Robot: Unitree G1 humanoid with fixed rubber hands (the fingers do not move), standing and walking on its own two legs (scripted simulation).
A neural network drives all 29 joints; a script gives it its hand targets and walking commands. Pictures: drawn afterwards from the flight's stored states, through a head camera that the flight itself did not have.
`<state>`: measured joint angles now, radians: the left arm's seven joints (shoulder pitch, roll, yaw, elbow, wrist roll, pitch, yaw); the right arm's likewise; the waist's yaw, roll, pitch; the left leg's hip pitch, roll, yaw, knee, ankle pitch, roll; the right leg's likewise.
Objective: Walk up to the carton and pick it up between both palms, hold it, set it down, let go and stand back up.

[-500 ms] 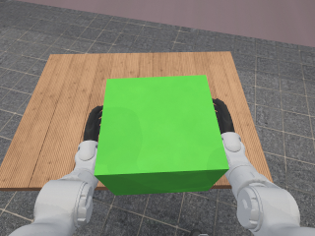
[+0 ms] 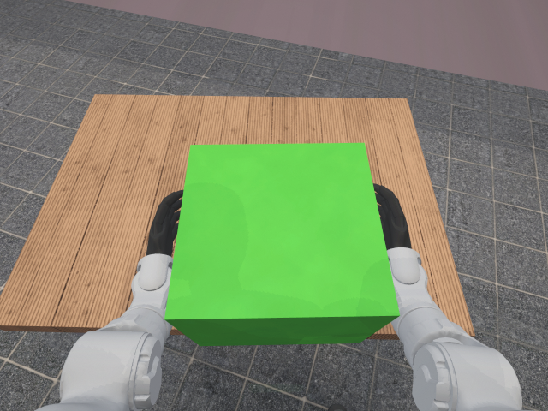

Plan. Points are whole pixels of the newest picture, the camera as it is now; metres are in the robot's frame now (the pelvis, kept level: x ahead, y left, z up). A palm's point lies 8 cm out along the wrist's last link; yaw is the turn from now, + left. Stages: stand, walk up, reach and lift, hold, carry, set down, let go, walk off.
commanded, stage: reach and lift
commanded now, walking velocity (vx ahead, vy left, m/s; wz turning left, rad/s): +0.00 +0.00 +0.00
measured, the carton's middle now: (278, 248) +0.36 +0.00 -0.03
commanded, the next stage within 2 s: none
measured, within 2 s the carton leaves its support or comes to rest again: leaves its support in 0.10 s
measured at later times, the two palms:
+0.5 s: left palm (169, 244) +0.36 +0.17 +0.01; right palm (408, 244) +0.35 -0.19 +0.01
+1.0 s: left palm (168, 206) +0.38 +0.15 +0.09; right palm (442, 201) +0.36 -0.21 +0.10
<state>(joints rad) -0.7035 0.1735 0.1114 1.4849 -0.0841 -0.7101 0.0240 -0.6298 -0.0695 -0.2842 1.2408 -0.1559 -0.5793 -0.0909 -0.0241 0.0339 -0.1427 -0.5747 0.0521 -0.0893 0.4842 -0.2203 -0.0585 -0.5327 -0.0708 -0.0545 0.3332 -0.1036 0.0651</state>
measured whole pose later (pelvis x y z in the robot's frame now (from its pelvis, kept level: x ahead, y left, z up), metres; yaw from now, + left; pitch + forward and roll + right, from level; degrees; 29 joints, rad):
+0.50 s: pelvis -0.02 +0.00 +0.00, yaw -2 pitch +19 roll -1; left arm -0.69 0.16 0.03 1.43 -0.17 -0.68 0.05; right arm -0.60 -0.11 -0.15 1.18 -0.04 -0.55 -0.12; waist 0.00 0.04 -0.21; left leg -0.62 0.05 -0.05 0.46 -0.18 -0.05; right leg -0.61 -0.07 -0.01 0.34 -0.07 0.06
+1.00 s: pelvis +0.01 -0.01 +0.01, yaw -1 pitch +5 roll -1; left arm -0.41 0.11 0.07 0.64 -0.13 -0.08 0.11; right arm -0.44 -0.17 0.01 0.59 0.25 -0.03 -0.15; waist -0.04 0.05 -0.11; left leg -0.24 0.07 -0.07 0.37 -0.22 -0.07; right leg -0.22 -0.05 -0.04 0.25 -0.12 0.06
